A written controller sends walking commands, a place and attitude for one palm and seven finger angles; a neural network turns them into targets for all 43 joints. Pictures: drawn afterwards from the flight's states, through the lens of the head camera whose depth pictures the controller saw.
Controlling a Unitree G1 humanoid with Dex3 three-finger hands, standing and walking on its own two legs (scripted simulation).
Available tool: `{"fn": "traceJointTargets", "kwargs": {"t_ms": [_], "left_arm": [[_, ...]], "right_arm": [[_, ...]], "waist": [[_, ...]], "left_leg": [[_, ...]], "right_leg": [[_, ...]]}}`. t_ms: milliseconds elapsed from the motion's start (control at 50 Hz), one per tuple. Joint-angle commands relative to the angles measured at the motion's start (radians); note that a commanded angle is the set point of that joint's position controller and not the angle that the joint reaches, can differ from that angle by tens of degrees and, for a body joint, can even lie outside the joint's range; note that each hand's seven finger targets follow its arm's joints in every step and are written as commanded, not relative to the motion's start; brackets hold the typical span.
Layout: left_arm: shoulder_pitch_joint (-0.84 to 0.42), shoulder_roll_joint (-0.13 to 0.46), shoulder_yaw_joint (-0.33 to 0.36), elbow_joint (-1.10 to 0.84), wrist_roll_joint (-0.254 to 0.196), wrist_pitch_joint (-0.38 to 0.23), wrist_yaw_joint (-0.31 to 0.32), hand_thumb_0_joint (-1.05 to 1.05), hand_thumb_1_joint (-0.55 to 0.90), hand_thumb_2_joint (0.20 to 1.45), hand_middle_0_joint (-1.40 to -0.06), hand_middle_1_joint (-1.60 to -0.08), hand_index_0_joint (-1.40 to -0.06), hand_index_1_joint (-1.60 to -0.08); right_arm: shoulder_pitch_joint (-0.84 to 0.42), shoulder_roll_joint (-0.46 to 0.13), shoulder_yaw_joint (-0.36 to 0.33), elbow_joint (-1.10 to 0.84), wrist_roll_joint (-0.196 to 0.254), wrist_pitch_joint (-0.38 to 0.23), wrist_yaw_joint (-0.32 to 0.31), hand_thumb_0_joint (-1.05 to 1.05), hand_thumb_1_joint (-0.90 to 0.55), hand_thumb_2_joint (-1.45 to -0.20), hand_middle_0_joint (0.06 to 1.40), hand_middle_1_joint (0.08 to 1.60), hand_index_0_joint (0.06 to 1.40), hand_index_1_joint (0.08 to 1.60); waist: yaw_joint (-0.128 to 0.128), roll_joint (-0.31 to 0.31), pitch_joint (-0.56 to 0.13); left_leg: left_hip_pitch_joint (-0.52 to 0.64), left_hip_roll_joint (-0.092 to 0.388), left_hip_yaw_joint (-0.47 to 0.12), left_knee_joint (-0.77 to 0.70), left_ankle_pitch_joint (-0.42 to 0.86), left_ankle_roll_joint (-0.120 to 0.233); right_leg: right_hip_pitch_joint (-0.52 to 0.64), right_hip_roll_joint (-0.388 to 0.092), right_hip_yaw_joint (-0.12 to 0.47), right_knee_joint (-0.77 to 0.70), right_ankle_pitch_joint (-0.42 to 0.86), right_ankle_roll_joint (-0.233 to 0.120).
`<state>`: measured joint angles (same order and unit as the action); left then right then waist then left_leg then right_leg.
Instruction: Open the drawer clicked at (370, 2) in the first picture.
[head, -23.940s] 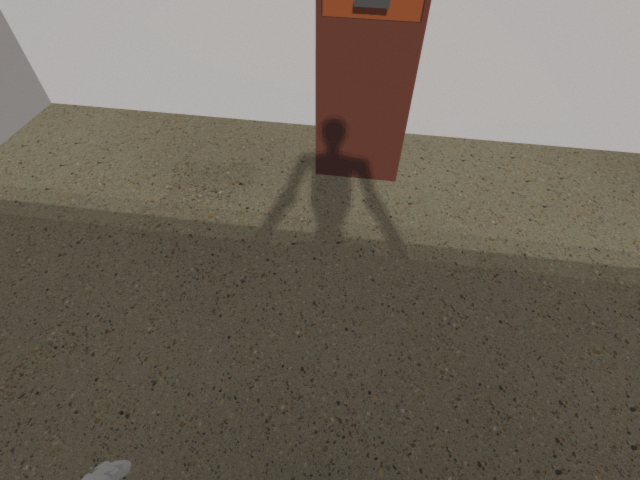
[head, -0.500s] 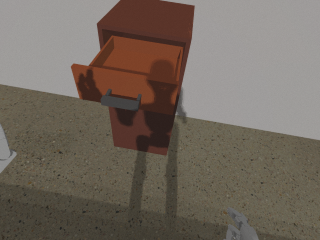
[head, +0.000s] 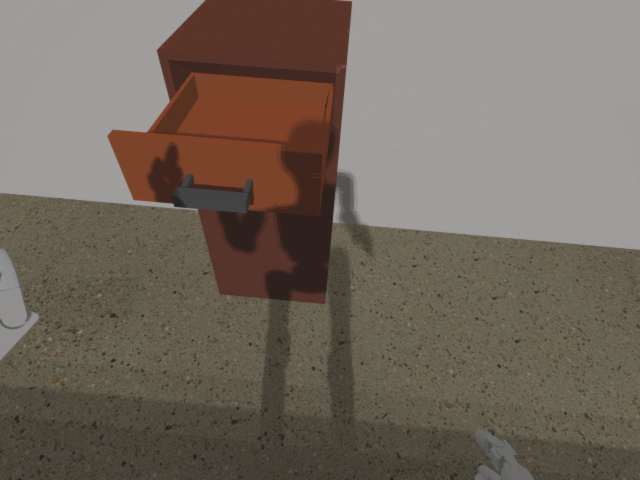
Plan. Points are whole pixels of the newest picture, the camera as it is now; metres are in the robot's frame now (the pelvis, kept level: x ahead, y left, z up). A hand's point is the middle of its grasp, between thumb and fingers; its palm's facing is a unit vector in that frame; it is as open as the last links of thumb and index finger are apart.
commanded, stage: let the arm hang, fingers relaxed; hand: left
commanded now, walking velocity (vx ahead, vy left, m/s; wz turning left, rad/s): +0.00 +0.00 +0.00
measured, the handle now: (215, 191) +0.56 +0.19 +0.04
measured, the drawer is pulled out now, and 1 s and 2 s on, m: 0.30 0.30 0.30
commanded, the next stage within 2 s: look to check the result in 1.10 s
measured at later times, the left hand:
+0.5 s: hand out of the picture -0.08 +0.18 -0.17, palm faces +0.03 -0.98 -0.19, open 7.3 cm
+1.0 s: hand out of the picture +0.06 +0.24 -0.14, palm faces -0.01 -0.95 -0.32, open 7.4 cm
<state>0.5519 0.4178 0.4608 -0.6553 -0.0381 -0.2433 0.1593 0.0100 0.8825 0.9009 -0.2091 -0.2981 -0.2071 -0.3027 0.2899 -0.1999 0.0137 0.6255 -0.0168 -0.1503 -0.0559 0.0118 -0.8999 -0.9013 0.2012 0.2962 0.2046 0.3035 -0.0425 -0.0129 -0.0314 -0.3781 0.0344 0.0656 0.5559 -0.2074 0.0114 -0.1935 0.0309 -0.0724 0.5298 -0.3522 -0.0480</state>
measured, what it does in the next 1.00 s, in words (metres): stands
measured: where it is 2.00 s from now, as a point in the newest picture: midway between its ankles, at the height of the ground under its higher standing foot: outside the picture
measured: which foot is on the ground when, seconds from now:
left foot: down 0.00-1.00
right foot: down 0.00-1.00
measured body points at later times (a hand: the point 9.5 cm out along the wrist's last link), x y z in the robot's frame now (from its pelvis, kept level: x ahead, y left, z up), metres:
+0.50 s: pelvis -0.01 +0.00 +0.01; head +0.01 +0.01 +0.46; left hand -0.08 +0.23 -0.15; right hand -0.01 -0.26 -0.14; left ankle +0.05 +0.11 -0.73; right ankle -0.04 -0.09 -0.73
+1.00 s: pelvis -0.01 +0.00 +0.01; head -0.02 -0.01 +0.46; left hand +0.06 +0.29 -0.12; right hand +0.04 -0.26 -0.14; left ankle +0.05 +0.11 -0.73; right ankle -0.04 -0.09 -0.73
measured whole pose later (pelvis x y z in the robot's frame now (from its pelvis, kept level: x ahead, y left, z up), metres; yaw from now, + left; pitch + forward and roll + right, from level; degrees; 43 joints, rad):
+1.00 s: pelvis -0.01 +0.00 +0.01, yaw +0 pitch -3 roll +0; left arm 0.15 0.28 0.01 1.11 0.01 -0.02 0.01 0.00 0.90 0.90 -0.20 -0.30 -0.20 -0.30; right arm 0.15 -0.27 -0.02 1.13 -0.02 0.01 -0.01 0.00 -0.90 -0.90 0.20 0.30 0.21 0.30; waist -0.02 0.03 0.04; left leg -0.21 0.01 0.06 0.35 -0.09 0.02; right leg -0.06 0.02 -0.07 0.36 -0.25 -0.04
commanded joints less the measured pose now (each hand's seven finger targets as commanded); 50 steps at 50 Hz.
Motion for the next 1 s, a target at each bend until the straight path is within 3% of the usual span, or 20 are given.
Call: {"fn": "traceJointTargets", "kwargs": {"t_ms": [0,40,80,100,120,160,180,220,260,280,320,380,420,440,520,640,720,840,880,980], "left_arm": [[-0.085,-0.021,-0.324,0.734,0.092,0.228,-0.142,0.0,0.9,0.9,-0.2,-0.3,-0.2,-0.3],[-0.15,-0.04,-0.354,0.796,0.086,0.248,-0.158,0.0,0.9,0.9,-0.2,-0.3,-0.2,-0.3],[-0.186,-0.008,-0.353,0.896,0.08,0.255,-0.159,0.0,0.9,0.9,-0.2,-0.3,-0.2,-0.3],[-0.209,0.013,-0.351,0.959,0.082,0.253,-0.159,0.0,0.9,0.9,-0.2,-0.3,-0.2,-0.3],[-0.23,0.042,-0.349,1.033,0.083,0.249,-0.158,0.0,0.9,0.9,-0.2,-0.3,-0.2,-0.3],[-0.303,0.08,-0.365,1.176,0.075,0.249,-0.153,0.0,0.9,0.9,-0.2,-0.3,-0.2,-0.3],[-0.343,0.083,-0.377,1.241,0.071,0.247,-0.149,0.0,0.9,0.9,-0.2,-0.3,-0.2,-0.3],[-0.369,0.061,-0.399,1.358,0.062,0.244,-0.148,0.0,0.9,0.9,-0.2,-0.3,-0.2,-0.3],[-0.34,0.012,-0.418,1.461,0.054,0.246,-0.149,0.0,0.9,0.9,-0.2,-0.3,-0.2,-0.3],[-0.317,0.0,-0.42,1.507,0.052,0.247,-0.15,0.0,0.9,0.9,-0.2,-0.3,-0.2,-0.3],[-0.268,-0.018,-0.419,1.591,0.048,0.241,-0.15,0.0,0.9,0.9,-0.2,-0.3,-0.2,-0.3],[-0.241,-0.04,-0.423,1.676,0.048,0.231,-0.147,0.0,0.9,0.9,-0.2,-0.3,-0.2,-0.3],[-0.231,-0.048,-0.427,1.717,0.047,0.227,-0.144,0.0,0.9,0.9,-0.2,-0.3,-0.2,-0.3],[-0.228,-0.052,-0.428,1.73,0.047,0.226,-0.141,0.0,0.9,0.9,-0.2,-0.3,-0.2,-0.3],[-0.221,-0.061,-0.431,1.775,0.047,0.232,-0.137,0.0,0.9,0.9,-0.2,-0.3,-0.2,-0.3],[-0.235,-0.027,-0.424,1.78,0.05,0.227,-0.133,0.0,0.9,0.9,-0.2,-0.3,-0.2,-0.3],[-0.281,-0.005,-0.419,1.768,0.053,0.227,-0.134,0.0,0.9,0.9,-0.2,-0.3,-0.2,-0.3],[-0.323,0.027,-0.413,1.747,0.053,0.219,-0.135,0.0,0.9,0.9,-0.2,-0.3,-0.2,-0.3],[-0.355,0.039,-0.412,1.74,0.053,0.22,-0.137,0.0,0.9,0.9,-0.2,-0.3,-0.2,-0.3],[-0.398,0.067,-0.408,1.726,0.053,0.213,-0.139,0.0,0.9,0.9,-0.2,-0.3,-0.2,-0.3]], "right_arm": [[-0.08,-0.234,-0.122,0.096,0.014,-0.005,0.064,0.0,-0.9,-0.9,0.2,0.3,0.2,0.3],[-0.053,-0.244,-0.105,0.098,0.005,0.046,0.051,0.0,-0.9,-0.9,0.2,0.3,0.2,0.3],[-0.087,-0.268,-0.084,0.085,-0.003,0.085,0.039,0.0,-0.9,-0.9,0.2,0.3,0.2,0.3],[-0.111,-0.271,-0.078,0.085,-0.008,0.095,0.037,0.0,-0.9,-0.9,0.2,0.3,0.2,0.3],[-0.125,-0.265,-0.076,0.098,-0.009,0.104,0.038,0.0,-0.9,-0.9,0.2,0.3,0.2,0.3],[-0.146,-0.23,-0.067,0.13,-0.011,0.131,0.04,0.0,-0.9,-0.9,0.2,0.3,0.2,0.3],[-0.142,-0.222,-0.062,0.156,-0.014,0.143,0.041,0.0,-0.9,-0.9,0.2,0.3,0.2,0.3],[-0.122,-0.202,-0.05,0.209,-0.012,0.153,0.043,0.0,-0.9,-0.9,0.2,0.3,0.2,0.3],[-0.106,-0.186,-0.038,0.258,-0.008,0.156,0.041,0.0,-0.9,-0.9,0.2,0.3,0.2,0.3],[-0.105,-0.186,-0.035,0.278,-0.008,0.155,0.038,0.0,-0.9,-0.9,0.2,0.3,0.2,0.3],[-0.108,-0.186,-0.035,0.316,-0.006,0.151,0.031,0.0,-0.9,-0.9,0.2,0.3,0.2,0.3],[-0.07,-0.17,-0.035,0.37,0.001,0.146,0.023,0.0,-0.9,-0.9,0.2,0.3,0.2,0.3],[-0.058,-0.168,-0.036,0.405,0.004,0.145,0.019,0.0,-0.9,-0.9,0.2,0.3,0.2,0.3],[-0.058,-0.169,-0.038,0.412,0.006,0.147,0.018,0.0,-0.9,-0.9,0.2,0.3,0.2,0.3],[-0.049,-0.163,-0.041,0.449,0.005,0.154,0.017,0.0,-0.9,-0.9,0.2,0.3,0.2,0.3],[-0.077,-0.187,-0.054,0.461,0.003,0.154,0.023,0.0,-0.9,-0.9,0.2,0.3,0.2,0.3],[-0.094,-0.198,-0.058,0.469,-0.001,0.156,0.028,0.0,-0.9,-0.9,0.2,0.3,0.2,0.3],[-0.131,-0.212,-0.058,0.465,-0.002,0.148,0.034,0.0,-0.9,-0.9,0.2,0.3,0.2,0.3],[-0.142,-0.223,-0.059,0.466,-0.003,0.146,0.035,0.0,-0.9,-0.9,0.2,0.3,0.2,0.3],[-0.165,-0.251,-0.057,0.464,-0.003,0.136,0.036,0.0,-0.9,-0.9,0.2,0.3,0.2,0.3]], "waist": [[-0.013,0.009,-0.125],[0.01,-0.076,-0.099],[0.04,-0.129,-0.035],[0.053,-0.158,-0.01],[0.054,-0.187,-0.01],[0.035,-0.125,0.067],[0.02,-0.072,0.092],[0.007,0.011,0.105],[0.014,0.1,0.102],[0.025,0.147,0.1],[0.038,0.178,0.068],[0.031,0.114,0.006],[0.029,0.107,0.002],[0.029,0.07,0.03],[0.027,0.048,0.085],[0.035,0.006,0.099],[0.03,0.021,0.126],[0.038,0.004,0.096],[0.033,0.035,0.105],[0.033,0.04,0.058]], "left_leg": [[0.065,0.069,-0.087,0.166,0.245,-0.011],[0.099,0.098,-0.137,0.094,0.378,0.036],[0.029,0.14,-0.222,0.03,0.374,0.094],[-0.011,0.113,-0.203,0.031,0.336,0.081],[-0.018,0.064,-0.148,0.062,0.279,0.05],[0.021,0.002,-0.08,0.103,0.061,0.009],[0.065,0.007,-0.077,0.083,0.014,0.003],[0.154,0.029,-0.09,-0.001,0.065,0.004],[0.169,0.068,-0.139,-0.109,0.069,0.016],[0.14,0.079,-0.163,-0.158,0.032,0.022],[0.14,0.082,-0.159,-0.19,0.001,0.023],[0.221,0.081,-0.137,-0.175,0.083,0.021],[0.248,0.085,-0.127,-0.176,0.112,0.022],[0.255,0.088,-0.128,-0.175,0.127,0.023],[0.236,0.092,-0.134,-0.217,0.063,0.023],[0.243,0.088,-0.134,-0.237,0.024,0.023],[0.22,0.086,-0.14,-0.258,-0.013,0.019],[0.235,0.089,-0.144,-0.263,0.043,0.022],[0.229,0.089,-0.145,-0.268,0.054,0.02],[0.255,0.097,-0.143,-0.268,0.142,0.018]], "right_leg": [[-0.08,-0.224,0.145,0.069,0.629,-0.048],[-0.125,-0.132,0.071,0.126,0.426,-0.001],[-0.087,-0.092,0.068,0.106,0.284,0.02],[-0.042,-0.106,0.099,0.049,0.309,0.012],[-0.004,-0.153,0.145,-0.01,0.369,-0.01],[-0.075,-0.251,0.232,-0.129,0.293,-0.081],[-0.114,-0.252,0.235,-0.159,0.221,-0.092],[-0.152,-0.207,0.197,-0.18,0.119,-0.067],[-0.115,-0.146,0.148,-0.18,0.043,-0.025],[-0.067,-0.127,0.141,-0.18,0.036,-0.016],[-0.001,-0.125,0.138,-0.2,0.068,-0.016],[0.031,-0.136,0.132,-0.23,0.154,-0.018],[0.031,-0.141,0.126,-0.243,0.183,-0.018],[0.01,-0.137,0.121,-0.254,0.188,-0.016],[-0.011,-0.133,0.108,-0.272,0.105,-0.016],[-0.027,-0.135,0.116,-0.287,0.046,-0.017],[-0.037,-0.136,0.118,-0.287,0.015,-0.016],[-0.01,-0.14,0.122,-0.285,0.066,-0.011],[-0.006,-0.144,0.128,-0.283,0.085,-0.01],[0.04,-0.152,0.133,-0.281,0.178,-0.006]]}}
